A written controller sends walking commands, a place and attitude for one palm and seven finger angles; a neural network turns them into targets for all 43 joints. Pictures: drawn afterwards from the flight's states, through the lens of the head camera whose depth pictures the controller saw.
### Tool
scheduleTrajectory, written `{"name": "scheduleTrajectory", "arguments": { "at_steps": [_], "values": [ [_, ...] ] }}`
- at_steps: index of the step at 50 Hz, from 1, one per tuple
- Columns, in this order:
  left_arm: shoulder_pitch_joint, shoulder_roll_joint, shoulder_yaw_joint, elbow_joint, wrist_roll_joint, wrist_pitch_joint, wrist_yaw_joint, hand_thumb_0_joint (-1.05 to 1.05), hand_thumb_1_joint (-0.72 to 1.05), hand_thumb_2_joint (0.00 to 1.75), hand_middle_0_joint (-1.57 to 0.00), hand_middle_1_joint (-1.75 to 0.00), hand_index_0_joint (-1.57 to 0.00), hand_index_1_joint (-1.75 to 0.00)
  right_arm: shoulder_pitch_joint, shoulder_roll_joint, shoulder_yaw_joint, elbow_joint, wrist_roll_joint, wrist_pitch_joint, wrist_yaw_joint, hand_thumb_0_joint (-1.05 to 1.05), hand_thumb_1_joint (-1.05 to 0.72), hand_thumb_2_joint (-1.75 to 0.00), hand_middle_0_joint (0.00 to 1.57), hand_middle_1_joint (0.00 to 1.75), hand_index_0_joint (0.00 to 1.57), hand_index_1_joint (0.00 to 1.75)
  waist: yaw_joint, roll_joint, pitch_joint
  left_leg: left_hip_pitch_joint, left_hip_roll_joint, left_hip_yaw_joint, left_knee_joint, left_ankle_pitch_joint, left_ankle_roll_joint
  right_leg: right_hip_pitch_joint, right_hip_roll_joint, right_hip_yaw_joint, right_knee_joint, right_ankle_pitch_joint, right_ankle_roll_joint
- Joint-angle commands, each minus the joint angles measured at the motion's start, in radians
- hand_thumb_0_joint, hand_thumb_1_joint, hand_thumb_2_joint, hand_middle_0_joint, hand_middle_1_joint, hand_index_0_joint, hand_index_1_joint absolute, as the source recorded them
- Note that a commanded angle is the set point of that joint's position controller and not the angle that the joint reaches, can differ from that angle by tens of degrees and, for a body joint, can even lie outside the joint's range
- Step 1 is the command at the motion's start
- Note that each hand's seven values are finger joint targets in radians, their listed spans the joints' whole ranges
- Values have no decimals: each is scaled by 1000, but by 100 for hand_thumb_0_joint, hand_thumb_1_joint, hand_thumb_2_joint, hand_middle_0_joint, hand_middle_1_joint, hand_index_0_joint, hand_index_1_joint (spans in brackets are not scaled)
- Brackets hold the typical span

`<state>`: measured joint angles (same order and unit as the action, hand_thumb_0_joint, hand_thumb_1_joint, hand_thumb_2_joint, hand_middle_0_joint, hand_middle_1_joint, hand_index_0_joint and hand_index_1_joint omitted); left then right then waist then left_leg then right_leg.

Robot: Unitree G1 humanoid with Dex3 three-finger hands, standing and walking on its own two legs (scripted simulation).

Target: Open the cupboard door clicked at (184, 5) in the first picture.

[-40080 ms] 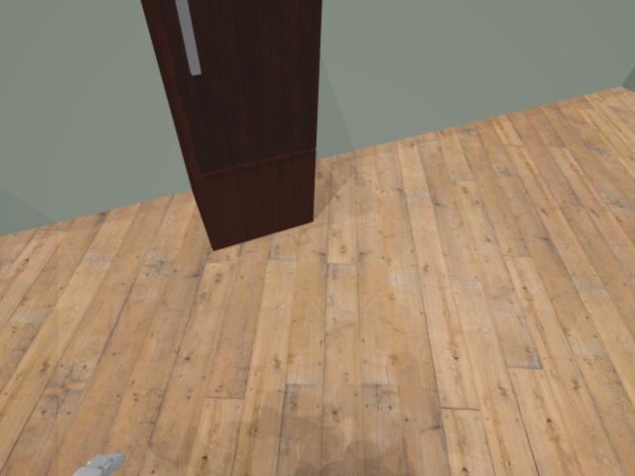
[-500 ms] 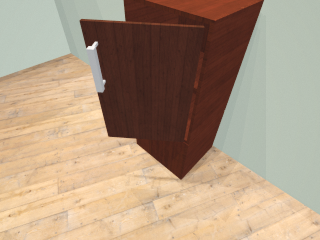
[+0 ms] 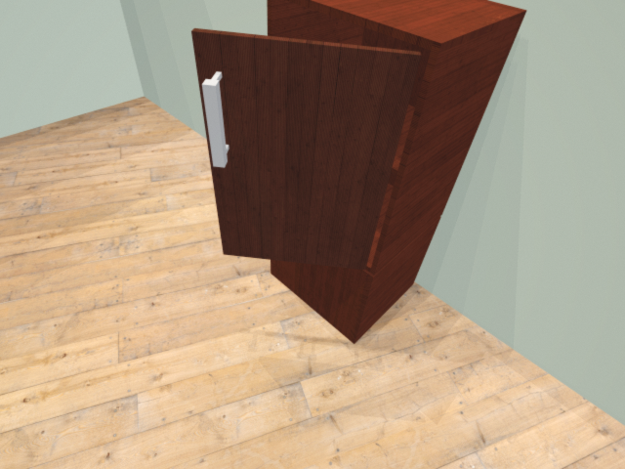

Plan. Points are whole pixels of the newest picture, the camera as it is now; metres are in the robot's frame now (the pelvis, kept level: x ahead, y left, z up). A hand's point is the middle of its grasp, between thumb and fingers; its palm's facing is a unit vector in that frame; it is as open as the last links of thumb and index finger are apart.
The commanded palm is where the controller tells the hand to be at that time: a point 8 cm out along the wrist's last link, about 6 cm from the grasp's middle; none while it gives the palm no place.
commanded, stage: shuffle to correct the standing spot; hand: left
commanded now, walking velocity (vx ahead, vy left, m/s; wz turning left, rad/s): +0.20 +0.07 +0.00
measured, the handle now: (219, 120) +0.71 +0.23 +0.10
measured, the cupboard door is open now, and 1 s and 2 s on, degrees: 39 39 39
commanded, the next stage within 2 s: come to a stop and stand still in 1.12 s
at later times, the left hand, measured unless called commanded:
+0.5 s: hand out of the picture +0.03 +0.20 -0.16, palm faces +0.02 -0.98 -0.21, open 7.3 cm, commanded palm none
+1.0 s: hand out of the picture +0.13 +0.28 -0.17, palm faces -0.01 -0.98 -0.17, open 7.4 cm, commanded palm none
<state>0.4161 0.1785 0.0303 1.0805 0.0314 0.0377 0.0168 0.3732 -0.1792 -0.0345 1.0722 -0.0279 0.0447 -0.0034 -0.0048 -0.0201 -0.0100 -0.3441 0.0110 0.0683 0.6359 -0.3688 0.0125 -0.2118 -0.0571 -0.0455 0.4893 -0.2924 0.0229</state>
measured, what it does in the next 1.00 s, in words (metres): walks ahead: right foot, then left foot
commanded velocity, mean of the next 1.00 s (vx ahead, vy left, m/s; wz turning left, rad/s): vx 0.20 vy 0.01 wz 0.00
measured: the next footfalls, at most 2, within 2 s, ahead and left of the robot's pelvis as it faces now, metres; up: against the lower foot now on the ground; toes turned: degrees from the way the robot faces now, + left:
right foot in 0.46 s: +0.04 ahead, -0.09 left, +0.00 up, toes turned -11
left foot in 0.80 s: +0.17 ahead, +0.21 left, +0.00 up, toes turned +4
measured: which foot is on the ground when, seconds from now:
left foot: down 0.00-0.46, up 0.48-0.78, down 0.80-1.00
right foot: down 0.00-0.04, up 0.06-0.44, down 0.46-0.80, up 0.82-1.00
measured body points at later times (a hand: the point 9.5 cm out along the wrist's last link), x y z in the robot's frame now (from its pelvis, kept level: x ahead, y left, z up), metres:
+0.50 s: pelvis +0.01 +0.03 +0.00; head -0.01 +0.02 +0.45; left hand +0.03 +0.25 -0.14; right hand -0.04 -0.17 -0.16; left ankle +0.06 +0.09 -0.72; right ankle +0.00 -0.08 -0.74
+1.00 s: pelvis +0.10 +0.10 +0.00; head +0.12 +0.11 +0.45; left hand +0.13 +0.33 -0.16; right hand +0.08 -0.11 -0.15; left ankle +0.13 +0.20 -0.74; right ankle +0.10 -0.02 -0.68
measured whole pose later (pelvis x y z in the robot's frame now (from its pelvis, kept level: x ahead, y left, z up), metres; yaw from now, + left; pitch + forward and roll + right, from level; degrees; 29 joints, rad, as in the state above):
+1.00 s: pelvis +0.10 +0.10 +0.00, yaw -3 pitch +0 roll +1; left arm 0.29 0.18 0.07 1.03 0.03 0.00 -0.01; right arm 0.34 -0.10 -0.02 1.06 -0.03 -0.05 -0.02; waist -0.01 -0.04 0.02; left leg -0.23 0.02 0.13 0.43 -0.20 0.03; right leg -0.47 -0.09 -0.09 0.99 -0.32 0.00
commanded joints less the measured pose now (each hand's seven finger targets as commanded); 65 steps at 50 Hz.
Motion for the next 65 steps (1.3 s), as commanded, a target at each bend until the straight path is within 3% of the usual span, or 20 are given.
{"name": "scheduleTrajectory", "arguments": {
  "at_steps": [1,2,3,6,16,21,22,23,24,27,35,38,40,42,44,51,56,59,61,65],
  "values": [
    [-124,104,34,-112,-6,-20,7,0,90,90,-20,-30,-20,-30,209,-84,-27,-9,1,-42,-9,0,-90,-90,20,30,20,30,-92,162,136,183,93,-194,-312,-260,38,-371,-12,39,102,-349,-62],
    [-94,36,23,-125,-8,-22,5,0,90,90,-20,-30,-20,-30,221,-149,-38,-12,-6,-55,-19,0,-90,-90,20,30,20,30,-71,381,194,136,268,-465,-529,-473,91,-444,78,-78,374,-264,-34],
    [-123,35,22,-138,-6,-26,4,0,90,90,-20,-30,-20,-30,169,-161,-38,-26,-1,-56,-27,0,-90,-90,20,30,20,30,-46,278,254,16,320,-520,-593,-458,145,-429,16,26,533,-189,-51],
    [8,18,26,-63,1,-26,-10,0,90,90,-20,-30,-20,-30,12,-104,-15,-58,8,-80,-23,0,-90,-90,20,30,20,30,46,120,130,-102,239,-352,-584,-322,113,-282,-22,30,660,12,-52],
    [-58,-15,24,-104,-3,-19,-9,0,90,90,-20,-30,-20,-30,113,-78,-28,-1,-3,-79,-31,0,-90,-90,20,30,20,30,-14,120,112,69,249,-279,-586,-259,151,-200,-13,-46,258,-114,-47],
    [156,-20,38,-39,-2,-28,1,0,90,90,-20,-30,-20,-30,33,-78,-34,-13,-3,-60,-20,0,-90,-90,20,30,20,30,71,10,100,-142,164,-160,-451,-273,82,224,36,-84,-106,-73,-79],
    [199,13,46,-29,5,-34,11,0,90,90,-20,-30,-20,-30,11,-38,-31,-25,8,-56,-15,0,-90,-90,20,30,20,30,91,-123,128,-273,85,-76,-242,-245,41,289,-85,84,-228,-220,-123],
    [203,87,58,-39,10,-42,27,0,90,90,-20,-30,-20,-30,0,15,-23,-61,17,-54,-12,0,-90,-90,20,30,20,30,87,-371,167,-460,-27,52,79,-168,-4,300,-348,455,-403,-492,-225],
    [131,93,59,-61,-6,-54,38,0,90,90,-20,-30,-20,-30,-67,-64,-40,-84,-6,-48,0,0,-90,-90,20,30,20,30,55,-182,257,-418,36,-54,269,-62,8,40,-408,477,-476,-519,-246],
    [-34,64,47,-106,-11,-99,31,0,90,90,-20,-30,-20,-30,23,-25,-45,-55,-2,-36,24,0,-90,-90,20,30,20,30,-50,-52,169,-301,65,-52,436,131,-4,-32,-270,249,-427,-269,-177],
    [31,109,58,-55,10,-97,4,0,90,90,-20,-30,-20,-30,-83,4,-38,-127,10,-64,28,0,-90,-90,20,30,20,30,14,-119,152,-81,72,28,53,77,-20,-41,-234,81,-297,-117,-157],
    [29,78,51,-50,5,-74,-5,0,90,90,-20,-30,-20,-30,81,-32,-37,-75,6,-86,13,0,-90,-90,20,30,20,30,-42,-1,93,241,31,52,-145,96,-28,-182,-141,0,-55,-179,-105],
    [23,-15,34,-100,-3,-64,-16,0,90,90,-20,-30,-20,-30,231,-189,-67,-46,-9,-94,-10,0,-90,-90,20,30,20,30,-75,426,41,335,357,-447,-434,-107,87,-408,29,-123,449,-316,-31],
    [-59,-4,32,-131,3,-67,-19,0,90,90,-20,-30,-20,-30,171,-178,-59,-55,-10,-91,-18,0,-90,-90,20,30,20,30,-62,213,83,210,390,-497,-487,-208,163,-452,-36,-4,671,-228,-56],
    [-83,-2,35,-107,-1,-72,-24,0,90,90,-20,-30,-20,-30,61,-99,-32,-60,-6,-107,-22,0,-90,-90,20,30,20,30,-25,153,94,104,323,-337,-475,-46,144,-401,-75,32,681,-75,-49],
    [-127,-20,22,-116,-6,-59,-28,0,90,90,-20,-30,-20,-30,50,-73,-26,-26,-4,-117,-31,0,-90,-90,20,30,20,30,-10,92,61,140,272,-147,-426,301,163,-241,-42,-28,292,-14,-18],
    [-67,12,35,-91,-5,-69,-19,0,90,90,-20,-30,-20,-30,21,-62,-31,-13,0,-92,-25,0,-90,-90,20,30,20,30,30,33,44,17,214,-107,-262,133,95,68,9,-59,-18,90,-29],
    [85,157,61,-54,-9,-75,4,0,90,90,-20,-30,-20,-30,-45,-7,-16,-63,8,-76,-14,0,-90,-90,20,30,20,30,95,-262,37,-306,36,49,274,-260,0,235,-354,417,-278,-95,-237],
    [-24,93,59,-67,-10,-76,16,0,90,90,-20,-30,-20,-30,-61,-17,-31,-53,2,-64,-8,0,-90,-90,20,30,20,30,43,-181,97,-306,87,-18,443,-121,6,115,-289,333,-323,-171,-246],
    [-157,33,33,-110,-3,-82,23,0,90,90,-20,-30,-20,-30,-4,58,-9,-24,7,-49,-11,0,-90,-90,20,30,20,30,-32,-27,72,-65,96,-10,219,-15,-38,-45,-201,58,-221,374,-203]
  ]
}}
